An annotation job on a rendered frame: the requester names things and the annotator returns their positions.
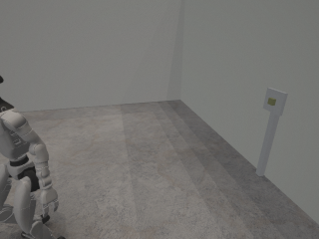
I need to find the robot left forearm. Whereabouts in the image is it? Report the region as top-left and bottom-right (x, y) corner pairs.
(34, 144), (53, 190)

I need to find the robot right shin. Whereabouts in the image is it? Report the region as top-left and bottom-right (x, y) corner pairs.
(0, 203), (42, 224)

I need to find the robot torso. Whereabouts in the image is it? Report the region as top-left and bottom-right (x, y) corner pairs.
(0, 107), (36, 180)

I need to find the panel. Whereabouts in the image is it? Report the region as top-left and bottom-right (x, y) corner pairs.
(255, 88), (288, 176)

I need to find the button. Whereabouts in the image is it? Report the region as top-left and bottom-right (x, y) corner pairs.
(267, 98), (276, 106)

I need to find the robot left upper arm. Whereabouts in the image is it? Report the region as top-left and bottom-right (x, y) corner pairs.
(0, 111), (47, 155)

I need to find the left robot hand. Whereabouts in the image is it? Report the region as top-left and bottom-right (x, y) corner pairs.
(40, 186), (59, 218)

